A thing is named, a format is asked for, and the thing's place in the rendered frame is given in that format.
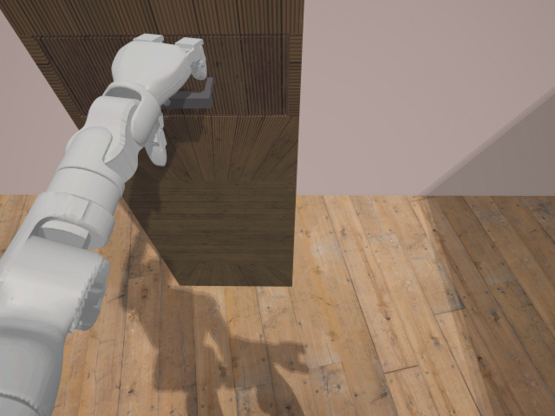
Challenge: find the cabinet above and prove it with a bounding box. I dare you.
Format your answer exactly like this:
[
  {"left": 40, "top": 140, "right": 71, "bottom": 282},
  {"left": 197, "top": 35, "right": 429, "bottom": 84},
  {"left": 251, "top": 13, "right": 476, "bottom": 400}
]
[{"left": 0, "top": 0, "right": 304, "bottom": 287}]

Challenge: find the drawer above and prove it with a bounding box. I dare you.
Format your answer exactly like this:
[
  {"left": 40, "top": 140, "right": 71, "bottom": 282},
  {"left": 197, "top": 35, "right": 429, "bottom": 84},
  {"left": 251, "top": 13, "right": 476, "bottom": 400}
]
[{"left": 36, "top": 34, "right": 286, "bottom": 115}]

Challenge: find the handle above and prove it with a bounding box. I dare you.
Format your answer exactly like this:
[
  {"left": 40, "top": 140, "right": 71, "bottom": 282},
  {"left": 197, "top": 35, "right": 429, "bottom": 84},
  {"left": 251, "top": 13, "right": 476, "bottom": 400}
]
[{"left": 160, "top": 77, "right": 214, "bottom": 108}]

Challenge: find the left robot forearm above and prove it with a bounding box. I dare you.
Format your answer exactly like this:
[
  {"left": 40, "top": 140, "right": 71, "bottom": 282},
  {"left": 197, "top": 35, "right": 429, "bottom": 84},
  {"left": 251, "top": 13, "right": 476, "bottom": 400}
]
[{"left": 0, "top": 81, "right": 160, "bottom": 289}]

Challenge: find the left robot upper arm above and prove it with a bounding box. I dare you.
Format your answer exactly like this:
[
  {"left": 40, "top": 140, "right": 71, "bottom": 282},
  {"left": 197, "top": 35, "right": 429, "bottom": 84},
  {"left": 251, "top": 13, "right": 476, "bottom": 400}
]
[{"left": 0, "top": 235, "right": 110, "bottom": 416}]

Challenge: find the robot left hand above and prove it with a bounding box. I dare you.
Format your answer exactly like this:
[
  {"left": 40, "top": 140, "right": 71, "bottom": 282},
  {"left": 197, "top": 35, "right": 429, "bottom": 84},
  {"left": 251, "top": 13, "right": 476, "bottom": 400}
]
[{"left": 112, "top": 34, "right": 207, "bottom": 166}]

